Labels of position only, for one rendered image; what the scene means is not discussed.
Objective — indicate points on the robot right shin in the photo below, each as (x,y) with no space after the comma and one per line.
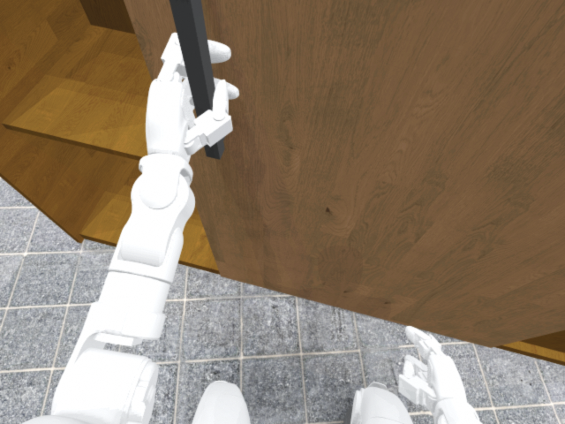
(378,385)

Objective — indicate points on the robot left hand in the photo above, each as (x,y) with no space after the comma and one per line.
(170,106)

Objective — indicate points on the wardrobe door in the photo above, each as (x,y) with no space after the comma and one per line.
(403,159)
(554,341)

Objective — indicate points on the left robot upper arm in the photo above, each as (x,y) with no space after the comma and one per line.
(106,387)

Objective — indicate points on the robot right hand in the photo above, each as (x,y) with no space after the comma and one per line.
(427,385)

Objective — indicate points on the right robot forearm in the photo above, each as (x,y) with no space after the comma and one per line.
(455,411)

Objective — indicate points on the handle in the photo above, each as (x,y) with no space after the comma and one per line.
(192,36)

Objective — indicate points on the left robot thigh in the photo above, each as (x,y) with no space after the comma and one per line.
(222,403)

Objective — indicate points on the left robot forearm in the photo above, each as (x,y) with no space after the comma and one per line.
(144,263)

